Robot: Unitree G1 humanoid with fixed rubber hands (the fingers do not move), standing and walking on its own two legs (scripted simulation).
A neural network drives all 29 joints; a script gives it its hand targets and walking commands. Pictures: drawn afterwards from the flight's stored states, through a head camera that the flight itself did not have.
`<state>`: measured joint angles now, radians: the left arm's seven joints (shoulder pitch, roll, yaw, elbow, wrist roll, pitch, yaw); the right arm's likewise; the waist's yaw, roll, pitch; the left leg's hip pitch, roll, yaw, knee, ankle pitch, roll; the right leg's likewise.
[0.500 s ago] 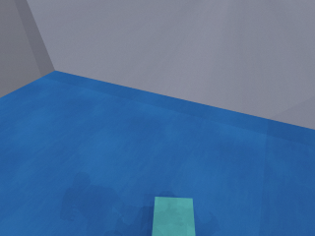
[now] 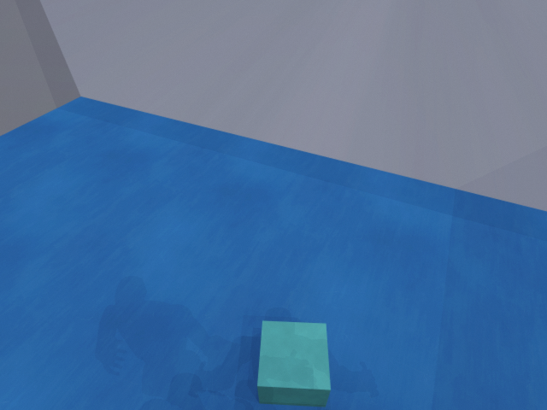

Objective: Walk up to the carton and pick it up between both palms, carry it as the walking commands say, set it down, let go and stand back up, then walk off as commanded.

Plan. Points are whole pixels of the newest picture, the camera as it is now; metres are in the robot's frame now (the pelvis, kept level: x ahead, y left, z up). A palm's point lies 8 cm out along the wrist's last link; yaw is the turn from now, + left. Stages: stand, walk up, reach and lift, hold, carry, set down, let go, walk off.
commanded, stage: stand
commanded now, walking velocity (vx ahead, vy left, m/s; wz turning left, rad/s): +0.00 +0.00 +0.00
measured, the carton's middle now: (293, 362) +0.48 -0.03 -0.69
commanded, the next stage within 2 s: walk off in 0.28 s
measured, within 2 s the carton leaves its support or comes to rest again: neither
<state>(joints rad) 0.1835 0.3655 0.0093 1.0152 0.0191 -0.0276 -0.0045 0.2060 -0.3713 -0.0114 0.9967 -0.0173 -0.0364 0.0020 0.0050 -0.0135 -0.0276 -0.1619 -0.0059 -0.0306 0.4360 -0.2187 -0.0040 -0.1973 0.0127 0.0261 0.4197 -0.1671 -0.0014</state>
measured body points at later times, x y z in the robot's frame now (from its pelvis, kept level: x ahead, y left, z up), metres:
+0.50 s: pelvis +0.01 +0.00 +0.00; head +0.00 +0.00 +0.45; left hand +0.08 +0.32 -0.12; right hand +0.11 -0.31 -0.12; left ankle +0.01 +0.12 -0.74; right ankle +0.04 -0.12 -0.74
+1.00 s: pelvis -0.05 -0.05 -0.03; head +0.00 -0.07 +0.42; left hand -0.03 +0.26 -0.15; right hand +0.09 -0.32 -0.18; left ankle +0.01 +0.12 -0.74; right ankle +0.03 -0.13 -0.74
